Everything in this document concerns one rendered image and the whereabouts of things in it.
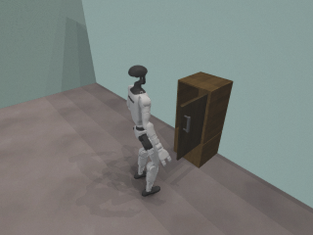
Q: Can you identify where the right robot hand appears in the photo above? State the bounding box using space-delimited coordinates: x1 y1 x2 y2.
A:
157 149 172 166

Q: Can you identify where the robot left upper arm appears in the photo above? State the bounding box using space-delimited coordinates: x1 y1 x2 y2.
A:
126 84 134 108

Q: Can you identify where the right robot forearm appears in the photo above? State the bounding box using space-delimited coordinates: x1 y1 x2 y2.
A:
146 123 163 152

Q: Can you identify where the robot right upper arm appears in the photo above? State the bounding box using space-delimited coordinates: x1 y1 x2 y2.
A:
139 95 152 130

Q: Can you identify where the cupboard door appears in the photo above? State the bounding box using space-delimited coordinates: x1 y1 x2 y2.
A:
176 93 208 161

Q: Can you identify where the handle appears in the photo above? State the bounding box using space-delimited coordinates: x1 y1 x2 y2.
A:
183 116 191 133

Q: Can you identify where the right robot foot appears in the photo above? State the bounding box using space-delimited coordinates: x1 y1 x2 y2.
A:
142 186 160 197

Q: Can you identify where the right robot thigh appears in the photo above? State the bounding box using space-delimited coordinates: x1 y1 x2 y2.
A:
141 135 160 171

